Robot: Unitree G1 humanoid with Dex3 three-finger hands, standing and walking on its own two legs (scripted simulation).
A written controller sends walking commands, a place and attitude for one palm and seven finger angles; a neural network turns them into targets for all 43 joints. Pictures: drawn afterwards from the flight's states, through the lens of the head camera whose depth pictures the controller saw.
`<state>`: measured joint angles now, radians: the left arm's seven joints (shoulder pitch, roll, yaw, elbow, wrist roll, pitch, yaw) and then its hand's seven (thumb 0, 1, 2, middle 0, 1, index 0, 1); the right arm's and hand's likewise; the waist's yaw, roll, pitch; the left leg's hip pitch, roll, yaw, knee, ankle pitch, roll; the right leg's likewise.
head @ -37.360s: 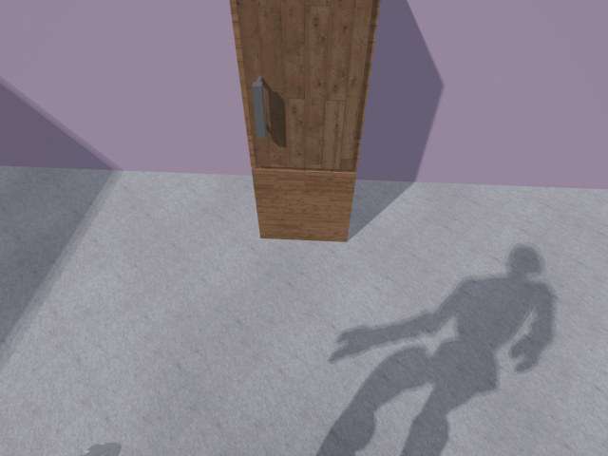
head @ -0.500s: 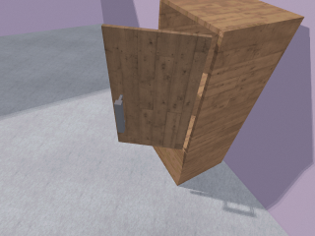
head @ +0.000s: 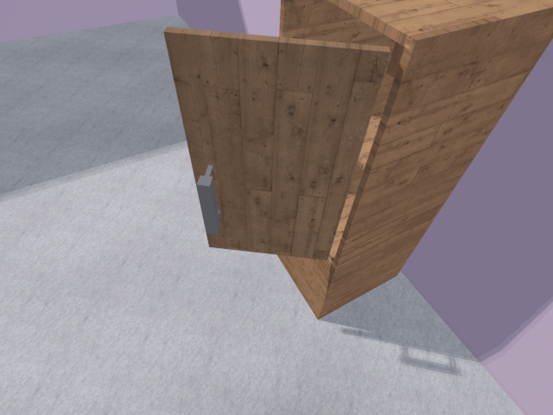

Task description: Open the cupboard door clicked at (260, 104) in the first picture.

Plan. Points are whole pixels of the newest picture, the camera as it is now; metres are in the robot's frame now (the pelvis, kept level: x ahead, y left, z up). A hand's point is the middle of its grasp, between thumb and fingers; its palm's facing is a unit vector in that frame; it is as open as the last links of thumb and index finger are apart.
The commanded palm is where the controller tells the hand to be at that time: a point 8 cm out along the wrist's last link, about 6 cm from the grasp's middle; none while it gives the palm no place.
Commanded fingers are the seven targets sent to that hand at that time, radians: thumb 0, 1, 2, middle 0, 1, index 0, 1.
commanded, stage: come to a stop and stand still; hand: left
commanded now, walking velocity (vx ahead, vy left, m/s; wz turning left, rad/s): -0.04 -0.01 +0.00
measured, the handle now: (211, 199) +0.55 +0.18 -0.10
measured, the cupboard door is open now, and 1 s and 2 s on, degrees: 55 55 55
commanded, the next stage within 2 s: look again from close up in 1.22 s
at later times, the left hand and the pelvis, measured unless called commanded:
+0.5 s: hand out of the picture -0.02 +0.15 -0.16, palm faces -0.01 -0.98 -0.22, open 7.3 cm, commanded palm none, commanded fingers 0.00 0.90 0.90 -0.20 -0.30 -0.20 -0.30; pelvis -0.04 -0.03 +0.00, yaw -1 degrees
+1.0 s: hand out of the picture -0.02 +0.11 -0.17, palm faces +0.00 -0.98 -0.20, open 7.3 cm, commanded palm none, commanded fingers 0.00 0.90 0.90 -0.20 -0.30 -0.20 -0.30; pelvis -0.02 -0.06 +0.01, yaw -1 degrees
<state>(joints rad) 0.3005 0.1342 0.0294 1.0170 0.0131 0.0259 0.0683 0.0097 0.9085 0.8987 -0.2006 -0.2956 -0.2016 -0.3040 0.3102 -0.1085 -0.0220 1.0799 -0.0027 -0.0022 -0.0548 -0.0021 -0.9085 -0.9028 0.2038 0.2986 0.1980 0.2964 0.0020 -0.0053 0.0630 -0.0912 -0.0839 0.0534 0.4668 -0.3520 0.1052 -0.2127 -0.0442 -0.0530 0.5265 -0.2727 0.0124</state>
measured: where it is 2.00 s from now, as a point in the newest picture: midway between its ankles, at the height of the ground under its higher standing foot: outside the picture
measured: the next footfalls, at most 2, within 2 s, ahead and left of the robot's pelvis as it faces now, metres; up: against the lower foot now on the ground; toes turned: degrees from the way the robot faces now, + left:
none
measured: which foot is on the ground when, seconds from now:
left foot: down 0.00-1.00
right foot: down 0.00-1.00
